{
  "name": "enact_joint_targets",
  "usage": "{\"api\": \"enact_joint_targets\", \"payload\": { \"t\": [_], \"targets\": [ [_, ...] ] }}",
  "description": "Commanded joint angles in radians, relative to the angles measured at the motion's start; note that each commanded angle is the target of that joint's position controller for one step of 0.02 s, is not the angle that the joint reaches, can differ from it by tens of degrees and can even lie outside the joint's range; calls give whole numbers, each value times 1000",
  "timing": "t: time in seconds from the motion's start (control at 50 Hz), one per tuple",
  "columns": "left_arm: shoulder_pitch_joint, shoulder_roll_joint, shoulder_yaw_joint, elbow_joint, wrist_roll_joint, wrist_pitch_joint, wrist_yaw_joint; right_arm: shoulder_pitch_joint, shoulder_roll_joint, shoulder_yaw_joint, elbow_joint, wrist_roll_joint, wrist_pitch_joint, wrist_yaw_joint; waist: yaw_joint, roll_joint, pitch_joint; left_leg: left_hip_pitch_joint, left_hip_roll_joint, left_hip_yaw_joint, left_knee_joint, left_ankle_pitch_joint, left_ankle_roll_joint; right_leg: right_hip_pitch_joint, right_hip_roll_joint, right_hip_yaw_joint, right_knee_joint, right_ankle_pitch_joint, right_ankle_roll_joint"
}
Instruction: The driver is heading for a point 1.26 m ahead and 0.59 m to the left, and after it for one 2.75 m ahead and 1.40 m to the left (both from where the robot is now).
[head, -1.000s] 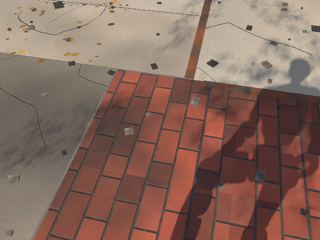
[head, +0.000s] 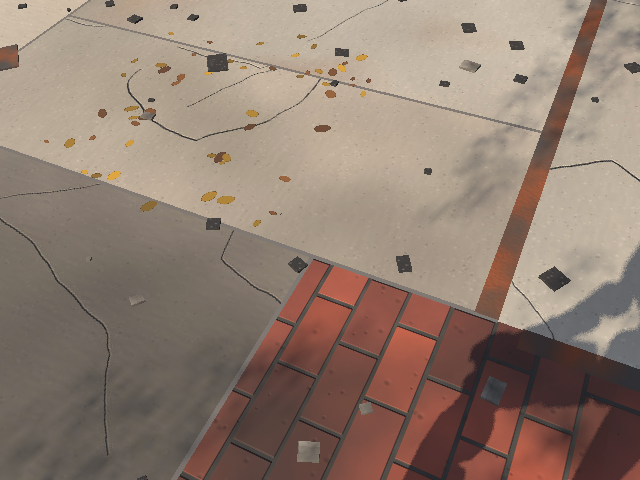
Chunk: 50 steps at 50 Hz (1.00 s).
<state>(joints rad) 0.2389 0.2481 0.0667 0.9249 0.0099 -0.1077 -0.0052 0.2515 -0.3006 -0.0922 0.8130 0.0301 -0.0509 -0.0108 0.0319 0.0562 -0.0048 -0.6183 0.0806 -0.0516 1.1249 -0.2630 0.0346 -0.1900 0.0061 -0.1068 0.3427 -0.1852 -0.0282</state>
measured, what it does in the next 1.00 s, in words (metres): walks ahead, turning left: left foot, then right foot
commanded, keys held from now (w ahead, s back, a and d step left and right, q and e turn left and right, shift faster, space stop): w+q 0.92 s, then w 0.08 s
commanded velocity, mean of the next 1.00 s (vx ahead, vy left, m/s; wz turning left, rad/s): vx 0.50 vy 0.00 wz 0.58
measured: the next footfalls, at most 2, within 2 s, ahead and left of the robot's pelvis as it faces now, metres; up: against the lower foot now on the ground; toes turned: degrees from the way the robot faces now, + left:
left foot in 0.32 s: +0.31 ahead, +0.17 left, +0.00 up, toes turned +15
right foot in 0.80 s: +0.65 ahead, +0.08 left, +0.00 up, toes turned +32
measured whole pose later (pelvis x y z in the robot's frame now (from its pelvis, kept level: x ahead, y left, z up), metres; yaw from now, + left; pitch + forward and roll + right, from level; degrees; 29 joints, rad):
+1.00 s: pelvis +0.54 +0.14 -0.01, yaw +35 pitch +1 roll -2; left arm 0.24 0.26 0.07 0.77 0.01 -0.10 -0.02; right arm 0.27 -0.31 -0.08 0.67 0.03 -0.02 -0.01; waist 0.02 0.05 0.01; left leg -0.56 0.04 -0.07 1.17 -0.34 0.02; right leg -0.25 0.03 -0.07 0.41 -0.19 -0.03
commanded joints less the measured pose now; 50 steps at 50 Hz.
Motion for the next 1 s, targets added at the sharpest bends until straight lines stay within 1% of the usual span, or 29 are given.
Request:
{"api": "enact_joint_targets", "payload": {
  "t": [0.02, 0.12, 0.18, 0.22, 0.26, 0.28, 0.3, 0.32, 0.34, 0.36, 0.38, 0.4, 0.42, 0.44, 0.48, 0.52, 0.62, 0.72, 0.76, 0.78, 0.8, 0.82, 0.84, 0.86, 0.88, 0.9, 0.92, 0.96, 1.0],
  "targets": [
    [-23, 135, 30, -42, 2, -16, 10, -9, -10, -1, -87, -4, 4, 8, -19, -120, 10, -155, 59, -56, -61, 105, -16, 109, -285, 175, -194, 231, -148],
    [8, 169, 38, -38, -5, -3, 20, -162, 7, 15, -150, -7, 2, 38, 26, -110, 54, -105, 40, 25, -331, 299, -10, 127, -261, 10, -207, 261, -121],
    [61, 191, 43, -25, -17, 13, 21, -252, 11, 23, -197, -6, 5, 58, 54, -103, 88, -107, 24, 71, -427, 276, 8, 205, -287, -34, -185, 282, -110],
    [76, 207, 48, -20, -26, 27, 20, -278, -2, 20, -223, -4, 7, 70, 47, -113, 95, -87, 3, 101, -469, 204, 34, 263, -306, -62, -138, 386, -94],
    [68, 241, 56, -27, -32, 40, 25, -237, -38, 3, -233, -7, 11, 75, 1, -153, 47, 34, -61, 158, -482, 100, 72, 292, -309, -98, -12, 721, -76],
    [64, 256, 60, -30, -34, 50, 29, -154, -69, -15, -218, -6, 14, 74, -52, -167, -5, 150, -105, 183, -491, 59, 98, 290, -302, -114, 120, 874, -67],
    [49, 255, 58, -36, -37, 56, 33, 7, -118, -45, -176, -4, 15, 67, -142, -149, -87, 378, -149, 189, -561, 121, 135, 217, -272, -138, 323, 887, -41],
    [58, 224, 46, -56, -17, 50, 35, 171, -200, -81, -134, -4, 26, 43, -209, -53, -180, 699, -61, 15, -580, 129, 188, -36, -235, -137, 627, 599, 6],
    [144, 66, -3, -118, 16, 18, 18, 127, -306, -89, -142, 0, 18, 37, -70, 208, -253, 1006, 200, -556, -669, -9, 361, -493, -31, -46, 973, -365, 59],
    [38, 142, 6, -138, -26, -27, 3, 179, -233, -64, -169, -12, 5, 40, -147, 105, -376, 1046, 264, -774, -812, -89, 393, -596, -10, 182, 1078, -411, 42],
    [-57, 180, 18, -171, -59, -45, -3, 151, -176, -47, -154, -21, -8, 45, -156, 55, -238, 965, 233, -623, -825, 12, 338, -676, -53, 187, 1063, -314, 20],
    [-63, 167, 13, -169, -46, -52, 2, 89, -146, -37, -160, -14, -15, 44, -111, -15, -156, 811, 188, -494, -822, 102, 305, -637, -94, 187, 978, -226, 9],
    [-52, 170, 19, -156, -22, -48, 10, 12, -117, -27, -175, -16, -17, 43, -64, -47, -101, 660, 148, -399, -832, 195, 279, -562, -125, 188, 894, -178, 15],
    [-24, 179, 27, -150, -15, -34, 9, -34, -94, -18, -193, -28, -18, 40, -25, -30, -80, 557, 121, -345, -854, 262, 267, -487, -147, 196, 845, -148, 20],
    [-11, 161, 29, -161, -5, -6, 8, -46, -101, -18, -198, -27, -24, 34, 1, -29, -61, 451, 101, -309, -890, 325, 275, -433, -145, 184, 769, -122, 47],
    [-61, 134, 23, -187, 8, 7, 12, -21, -124, -24, -189, -21, -27, 20, -3, -31, -34, 390, 75, -253, -908, 360, 274, -438, -128, 167, 667, -39, 76],
    [-252, 92, 2, -246, 1, -1, -2, 59, -138, -29, -162, -11, -16, -1, -77, 10, 6, 345, 2, -189, -885, 244, 199, -367, -49, 151, 294, 274, 85],
    [-320, 138, 13, -291, -16, -19, -22, 125, -131, -29, -136, -3, -3, -6, -96, 40, 8, 458, 52, -317, -777, 168, 178, -326, -14, 182, 160, 215, 56],
    [-275, 157, 24, -287, -19, -29, -25, 114, -132, -30, -140, -6, 5, -10, -67, 76, -3, 491, 60, -368, -717, 199, 164, -260, -3, 175, 136, 116, 30],
    [-198, 170, 35, -269, -17, -35, -21, 97, -117, -24, -147, -6, 9, -10, -23, 84, -31, 482, 31, -363, -658, 245, 143, -151, 4, 155, 92, 120, 7],
    [-83, 205, 50, -253, -2, -40, -14, 83, -73, -8, -161, -11, 6, -7, 34, 60, -127, 421, -21, -316, -494, 265, 108, 58, -70, 207, 110, 128, -40],
    [76, 265, 65, -240, 11, -38, -5, 100, -22, 9, -189, -23, 3, -9, 78, -78, -271, 217, -112, -202, -192, 75, 52, 362, -259, 427, 114, 72, -116],
    [134, 306, 76, -204, 10, -24, -15, 233, -13, 19, -211, 8, -7, -9, 14, -425, -353, -95, -181, -127, 77, -364, 4, 568, -439, 883, 7, -146, -250],
    [97, 200, 52, -227, -13, -17, -15, 208, -114, 0, -180, 15, -3, -10, 36, -286, -249, -195, -101, -154, 191, -303, -12, 504, -424, 868, -26, -333, -221],
    [56, 149, 37, -235, -15, -6, -8, 100, -150, -10, -191, 4, 4, -7, 57, -186, -126, -208, -68, -117, 205, -209, -19, 370, -379, 686, -38, -303, -175],
    [6, 143, 31, -239, -3, 2, -6, 51, -136, -10, -202, -7, 7, -7, 34, -122, -64, -168, -36, -91, 176, -139, -20, 242, -335, 574, -61, -197, -153],
    [-21, 126, 25, -232, 2, 5, -5, 24, -122, -13, -212, -13, 9, -3, 14, -124, -15, -143, -9, -92, 133, -97, -19, 154, -305, 495, -85, -100, -151],
    [-27, 112, 19, -215, 5, -3, -7, 42, -71, -5, -212, -2, 15, 5, -17, -159, 2, -68, 15, -77, 74, -64, -14, 57, -256, 381, -137, -14, -153],
    [-9, 129, 25, -191, -3, -14, -11, 27, -39, 6, -217, -6, 19, 6, -23, -147, 11, -75, 16, -69, 4, -39, -21, 41, -256, 317, -171, 68, -180]
  ]
}}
